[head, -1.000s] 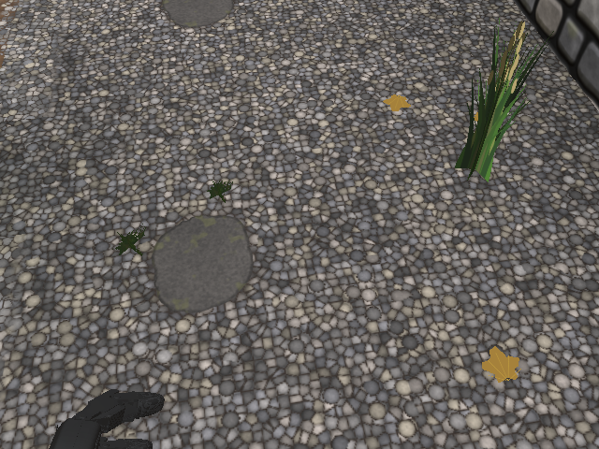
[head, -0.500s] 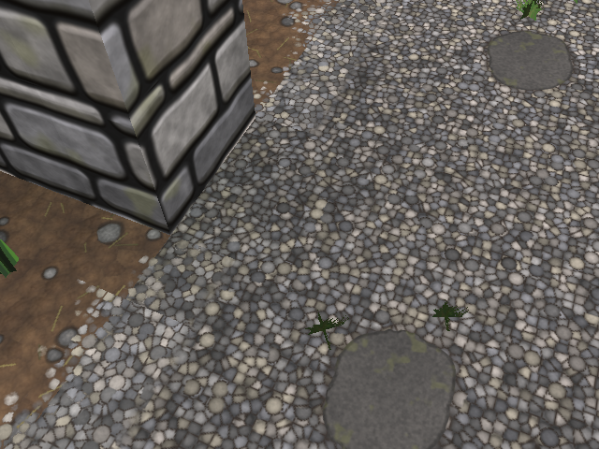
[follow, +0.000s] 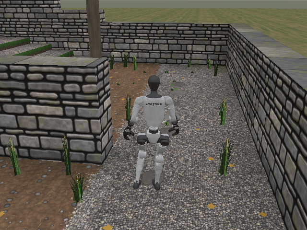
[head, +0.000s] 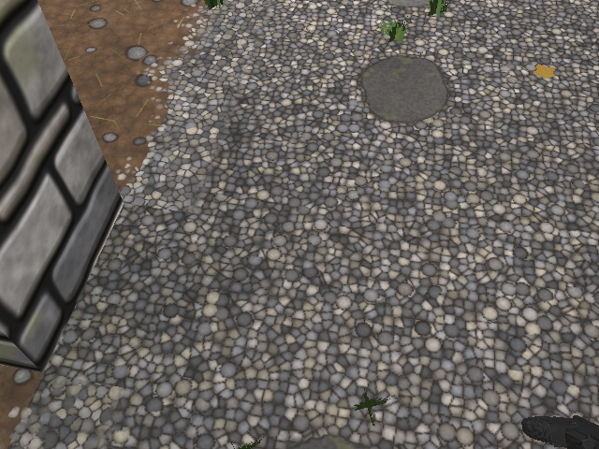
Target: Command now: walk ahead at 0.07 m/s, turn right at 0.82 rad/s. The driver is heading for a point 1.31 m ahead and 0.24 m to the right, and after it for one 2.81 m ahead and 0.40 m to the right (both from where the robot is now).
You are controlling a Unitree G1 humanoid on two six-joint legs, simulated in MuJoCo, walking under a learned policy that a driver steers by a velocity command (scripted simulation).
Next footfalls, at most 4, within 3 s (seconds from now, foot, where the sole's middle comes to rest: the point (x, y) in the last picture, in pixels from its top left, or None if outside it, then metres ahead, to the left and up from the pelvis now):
0.28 left None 0.20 0.15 -0.76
0.74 right None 0.05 -0.07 -0.76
1.16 left None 0.18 0.15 -0.76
1.68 right None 0.23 -0.06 -0.76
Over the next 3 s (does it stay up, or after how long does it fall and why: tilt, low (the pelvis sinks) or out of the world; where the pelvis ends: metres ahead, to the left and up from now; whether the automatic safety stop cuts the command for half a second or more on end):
stays up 1.01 -0.34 0.01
